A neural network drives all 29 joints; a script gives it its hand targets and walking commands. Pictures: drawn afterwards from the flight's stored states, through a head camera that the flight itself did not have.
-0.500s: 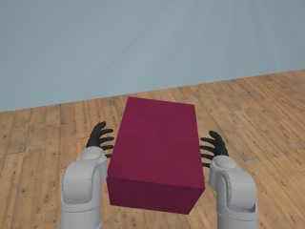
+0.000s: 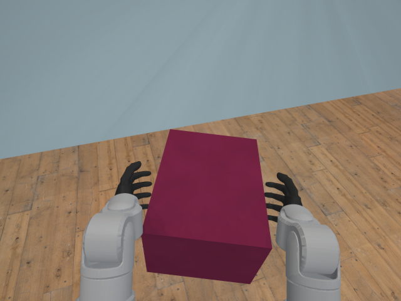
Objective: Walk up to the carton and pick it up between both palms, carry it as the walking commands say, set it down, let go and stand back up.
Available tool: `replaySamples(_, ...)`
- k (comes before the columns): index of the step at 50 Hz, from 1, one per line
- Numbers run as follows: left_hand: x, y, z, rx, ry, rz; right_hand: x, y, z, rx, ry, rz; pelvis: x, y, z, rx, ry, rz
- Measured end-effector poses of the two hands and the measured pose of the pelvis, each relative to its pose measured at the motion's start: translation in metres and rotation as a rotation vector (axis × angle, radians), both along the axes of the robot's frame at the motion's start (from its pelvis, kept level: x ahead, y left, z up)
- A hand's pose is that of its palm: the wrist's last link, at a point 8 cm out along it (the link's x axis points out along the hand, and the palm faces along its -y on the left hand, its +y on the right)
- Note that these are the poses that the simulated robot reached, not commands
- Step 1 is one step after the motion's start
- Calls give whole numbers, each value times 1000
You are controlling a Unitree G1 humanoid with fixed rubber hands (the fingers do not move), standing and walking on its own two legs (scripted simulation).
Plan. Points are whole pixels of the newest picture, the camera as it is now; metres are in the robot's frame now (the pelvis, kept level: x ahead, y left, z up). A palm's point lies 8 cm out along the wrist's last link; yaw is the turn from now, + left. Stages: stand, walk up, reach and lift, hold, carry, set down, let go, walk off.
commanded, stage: carry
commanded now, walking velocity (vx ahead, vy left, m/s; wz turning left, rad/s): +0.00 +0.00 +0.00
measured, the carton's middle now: (206, 199) +0.34 +0.00 +0.03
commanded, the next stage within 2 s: hold in 0.76 s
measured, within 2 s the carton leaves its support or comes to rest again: neither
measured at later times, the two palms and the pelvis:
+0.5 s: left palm (122, 214) +0.24 +0.15 +0.12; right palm (292, 224) +0.24 -0.14 +0.11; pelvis -0.02 +0.00 +0.00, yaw +0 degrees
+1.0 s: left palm (126, 235) +0.24 +0.16 +0.02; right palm (272, 238) +0.26 -0.13 +0.01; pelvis -0.02 +0.00 +0.00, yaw +2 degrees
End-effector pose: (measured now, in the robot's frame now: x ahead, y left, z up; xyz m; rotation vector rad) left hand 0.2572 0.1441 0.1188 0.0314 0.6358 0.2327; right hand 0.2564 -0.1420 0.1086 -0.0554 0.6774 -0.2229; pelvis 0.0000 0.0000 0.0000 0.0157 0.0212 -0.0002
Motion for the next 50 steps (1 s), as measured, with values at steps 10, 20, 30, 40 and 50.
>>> replaySamples(10,-15,3,5,-17,-34,2,-15,3,10,-25,-29,3,-10,1,-1,-1,-20,0)
replaySamples(20,-22,2,1,-5,-10,4,-21,2,5,-25,-2,6,-16,0,-2,1,-29,-1)
replaySamples(30,-21,1,-6,-3,20,4,-20,2,-3,-26,27,6,-17,-1,-2,2,-30,-1)
replaySamples(40,-18,1,-11,-6,31,2,-17,2,-5,-29,35,0,-16,-1,-2,2,-30,-1)
replaySamples(50,-13,15,-95,69,146,-14,0,10,-95,59,105,74,-24,0,-1,2,-102,35)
